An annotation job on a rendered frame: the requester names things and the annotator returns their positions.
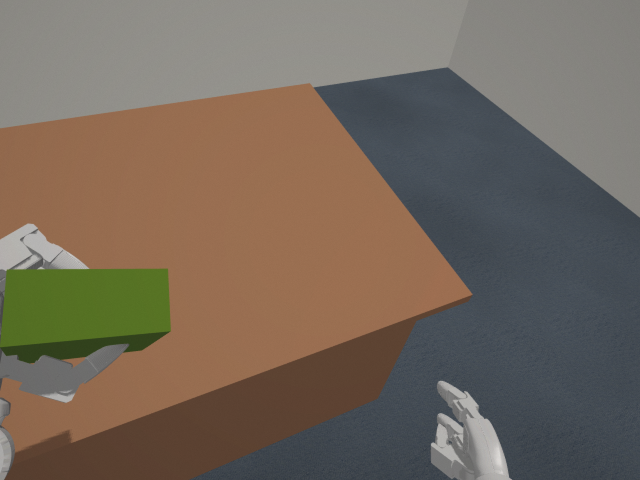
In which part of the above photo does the table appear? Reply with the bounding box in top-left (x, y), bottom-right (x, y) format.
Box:
top-left (0, 83), bottom-right (473, 480)

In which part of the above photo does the robot right hand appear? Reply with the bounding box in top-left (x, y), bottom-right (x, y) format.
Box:
top-left (431, 381), bottom-right (509, 480)

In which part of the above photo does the robot left hand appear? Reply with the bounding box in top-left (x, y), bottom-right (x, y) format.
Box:
top-left (0, 224), bottom-right (129, 403)

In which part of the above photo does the sponge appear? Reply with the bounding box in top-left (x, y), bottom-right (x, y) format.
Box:
top-left (0, 269), bottom-right (171, 363)

